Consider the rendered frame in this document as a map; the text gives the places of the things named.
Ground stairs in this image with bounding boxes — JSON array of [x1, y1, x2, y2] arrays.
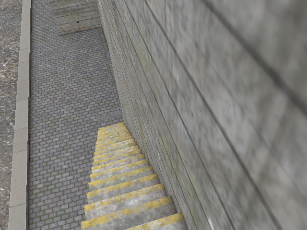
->
[[81, 122, 189, 230]]

